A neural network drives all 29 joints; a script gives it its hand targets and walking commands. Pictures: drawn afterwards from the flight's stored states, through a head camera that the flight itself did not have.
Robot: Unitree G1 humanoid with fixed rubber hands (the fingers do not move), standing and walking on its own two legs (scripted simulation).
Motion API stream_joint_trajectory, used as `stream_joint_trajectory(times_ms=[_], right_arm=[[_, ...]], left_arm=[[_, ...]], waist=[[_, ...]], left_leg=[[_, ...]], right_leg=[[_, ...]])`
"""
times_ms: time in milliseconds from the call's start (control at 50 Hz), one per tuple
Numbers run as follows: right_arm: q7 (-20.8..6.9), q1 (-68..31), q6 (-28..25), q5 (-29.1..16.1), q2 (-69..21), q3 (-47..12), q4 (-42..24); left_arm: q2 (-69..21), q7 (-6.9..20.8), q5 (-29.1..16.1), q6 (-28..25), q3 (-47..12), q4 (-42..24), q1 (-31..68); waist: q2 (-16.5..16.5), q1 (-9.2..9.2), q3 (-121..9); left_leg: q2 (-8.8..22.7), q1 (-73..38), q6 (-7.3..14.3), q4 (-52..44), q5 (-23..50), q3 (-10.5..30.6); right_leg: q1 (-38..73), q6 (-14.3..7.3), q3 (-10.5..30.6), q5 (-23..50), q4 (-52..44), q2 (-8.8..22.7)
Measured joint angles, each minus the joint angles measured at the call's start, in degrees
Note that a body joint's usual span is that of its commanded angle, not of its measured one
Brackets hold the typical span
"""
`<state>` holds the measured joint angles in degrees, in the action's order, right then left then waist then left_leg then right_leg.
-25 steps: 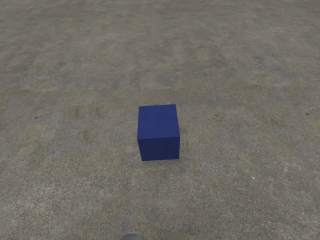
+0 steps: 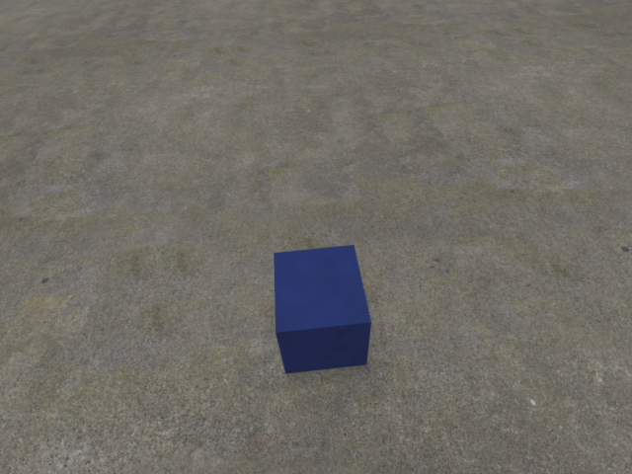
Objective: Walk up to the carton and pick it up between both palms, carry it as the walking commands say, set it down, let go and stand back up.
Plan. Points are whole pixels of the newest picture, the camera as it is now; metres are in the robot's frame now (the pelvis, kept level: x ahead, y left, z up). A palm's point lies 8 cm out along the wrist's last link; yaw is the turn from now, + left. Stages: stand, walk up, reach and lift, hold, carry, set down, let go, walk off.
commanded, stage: walk up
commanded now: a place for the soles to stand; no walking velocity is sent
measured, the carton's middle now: (320, 308) +0.75 +0.00 -0.61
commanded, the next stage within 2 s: none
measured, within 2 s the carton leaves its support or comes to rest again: neither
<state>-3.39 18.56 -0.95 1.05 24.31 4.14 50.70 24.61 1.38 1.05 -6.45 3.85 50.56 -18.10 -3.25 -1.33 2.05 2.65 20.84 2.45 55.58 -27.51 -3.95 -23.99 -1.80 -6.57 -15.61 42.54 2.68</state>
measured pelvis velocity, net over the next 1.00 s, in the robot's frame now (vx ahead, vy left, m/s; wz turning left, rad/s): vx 0.24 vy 0.09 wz -0.03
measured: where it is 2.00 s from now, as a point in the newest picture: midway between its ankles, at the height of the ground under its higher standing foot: outside the picture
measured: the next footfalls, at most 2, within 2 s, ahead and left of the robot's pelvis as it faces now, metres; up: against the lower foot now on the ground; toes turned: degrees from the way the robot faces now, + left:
left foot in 0.26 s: +0.28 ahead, +0.22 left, +0.00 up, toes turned +2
right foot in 0.54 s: +0.30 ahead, -0.04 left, +0.00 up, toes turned -5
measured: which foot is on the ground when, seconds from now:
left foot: up 0.00-0.24, down 0.26-1.00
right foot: down 0.00-0.26, up 0.28-0.52, down 0.54-1.00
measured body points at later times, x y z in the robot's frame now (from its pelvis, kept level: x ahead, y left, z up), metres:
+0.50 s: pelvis +0.16 +0.08 +0.00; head +0.17 +0.07 +0.45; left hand +0.25 +0.40 -0.10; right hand +0.21 -0.26 -0.10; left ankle +0.20 +0.20 -0.71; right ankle +0.24 -0.04 -0.69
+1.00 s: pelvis +0.24 +0.09 +0.01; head +0.26 +0.10 +0.45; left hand +0.36 +0.40 -0.12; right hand +0.33 -0.22 -0.11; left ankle +0.24 +0.22 -0.71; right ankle +0.26 -0.04 -0.71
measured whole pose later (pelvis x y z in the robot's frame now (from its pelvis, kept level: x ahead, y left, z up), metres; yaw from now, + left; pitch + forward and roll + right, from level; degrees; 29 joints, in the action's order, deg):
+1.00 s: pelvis +0.24 +0.09 +0.01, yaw -2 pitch -1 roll +0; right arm 0.5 6.1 -2.8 -0.2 21.0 0.7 58.5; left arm 22.9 -0.4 -0.8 -1.6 0.4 57.0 -5.8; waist 1.2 0.1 4.1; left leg 3.0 18.6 -0.8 42.9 -23.0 -2.7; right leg -20.8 1.3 -2.4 -19.4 41.7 2.5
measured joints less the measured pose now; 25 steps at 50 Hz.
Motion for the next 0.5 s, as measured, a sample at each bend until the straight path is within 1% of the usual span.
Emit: stream_joint_trajectory(times_ms=[40, 80, 120, 200, 240, 260, 280, 300, 340, 360, 380, 420, 460, 500], right_arm=[[0.1, -0.9, 0.2, 0.1, -0.1, -0.3, 1.0], [0.1, -1.9, -0.2, 0.0, -0.1, -0.4, 1.0], [-0.4, -3.1, -0.5, -0.1, 0.0, -0.2, 0.5], [-1.6, -5.1, -0.5, -0.1, 0.3, 0.4, -0.5], [-1.8, -5.3, -0.8, -0.2, 0.7, 0.8, -0.9], [-1.7, -5.2, -1.2, -0.2, 1.1, 1.0, -1.2], [-1.4, -5.2, -1.7, 0.0, 1.3, 1.3, -1.6], [-1.0, -5.3, -2.1, 0.2, 1.5, 1.5, -2.0], [-0.2, -5.4, -2.7, 0.0, 1.0, 1.4, -2.7], [0.2, -5.2, -2.8, -0.3, 0.7, 1.1, -2.9], [0.4, -4.9, -2.8, -0.4, 0.2, 0.9, -3.0], [0.7, -4.2, -2.7, -0.3, -0.4, 0.3, -3.1], [0.6, -3.2, -2.4, -0.1, -0.3, -0.1, -3.3], [0.6, -2.2, -2.0, -0.1, 0.1, -0.3, -3.0]], left_arm=[[0.2, -0.7, -0.5, -0.1, 0.1, -0.5, -0.4], [0.4, -1.1, -0.7, -0.1, 0.1, -0.7, -0.9], [0.8, -1.1, -0.6, 0.1, 0.1, -0.9, -1.8], [2.0, -0.6, -0.1, 0.7, -0.1, -1.2, -3.3], [2.6, -0.3, 0.0, 1.2, -0.2, -1.1, -3.7], [2.8, -0.3, 0.1, 1.5, -0.3, -1.2, -4.0], [3.1, -0.4, 0.1, 1.8, -0.3, -1.1, -4.1], [3.0, -0.6, -0.1, 2.3, -0.3, -0.7, -3.8], [2.6, -1.1, -0.4, 3.1, -0.6, 0.4, -2.6], [2.4, -1.2, -0.7, 3.1, -0.8, 0.7, -1.9], [2.2, -1.1, -0.9, 2.9, -0.9, 0.7, -1.2], [1.6, -0.8, -1.0, 2.3, -1.1, 0.5, 0.1], [0.7, -0.2, -0.8, 1.9, -1.3, 0.0, 1.0], [-0.1, 0.2, -0.5, 1.7, -1.4, -0.3, 1.7]], waist=[[-0.7, 1.05, 0.5], [-1.1, 1.91, 0.8], [-0.9, 2.56, 1.0], [0.2, 3.52, 0.9], [1.1, 3.90, 0.3], [1.4, 3.98, -0.1], [2.2, 3.86, -0.4], [2.6, 3.57, -0.3], [3.3, 2.64, 0.1], [3.7, 2.15, 0.2], [4.2, 1.67, 0.5], [5.1, 0.71, 1.1], [4.6, -0.36, 1.4], [3.7, -1.09, 1.5]], left_leg=[[-0.3, 3.7, -0.4, 6.9, 1.7, 1.8], [0.5, 6.7, -0.9, 7.4, 3.4, 2.6], [1.5, 8.4, -1.5, 3.6, 4.5, 3.0], [3.2, 8.4, -2.0, -7.9, 8.1, 2.6], [3.0, 6.4, -1.9, -13.7, 10.6, 1.2], [2.4, 5.1, -1.7, -16.1, 10.7, 0.7], [1.5, 5.0, -2.1, -15.9, 13.4, 0.3], [1.1, 5.7, -2.4, -13.7, 14.2, -0.1], [0.8, 5.2, -2.4, -11.5, 11.0, -0.4], [0.6, 4.4, -2.1, -12.0, 9.7, -0.4], [0.5, 3.7, -2.1, -12.3, 10.1, -0.7], [0.2, 1.9, -2.3, -13.2, 10.1, -1.3], [0.4, 0.6, -2.1, -13.4, 9.2, -1.4], [0.9, -0.4, -2.2, -12.8, 7.6, -1.5]], right_leg=[[2.0, 0.5, 0.0, -1.5, -0.6, 0.0], [4.2, 1.0, 0.1, -1.8, -2.4, 0.4], [5.8, 1.4, 0.5, -2.1, -3.8, 1.2], [8.2, 1.9, 1.4, -4.2, -4.4, 3.0], [8.6, 2.1, 1.9, -6.4, -2.9, 4.2], [8.1, 1.5, 2.4, -8.2, -0.8, 4.9], [6.8, 0.4, 3.5, -10.4, 3.1, 5.6], [4.5, -0.2, 5.0, -11.9, 9.4, 5.1], [-0.2, -0.3, 7.7, -11.9, 20.4, 2.6], [-2.3, -0.2, 7.7, -10.7, 23.0, 1.9], [-3.8, 0.0, 7.2, -9.8, 23.3, 1.8], [-5.4, 0.6, 5.7, -9.3, 19.2, 2.1], [-5.9, 0.8, 3.9, -9.0, 13.3, 1.8], [-4.8, 0.6, 2.5, -5.6, 6.9, 1.2]])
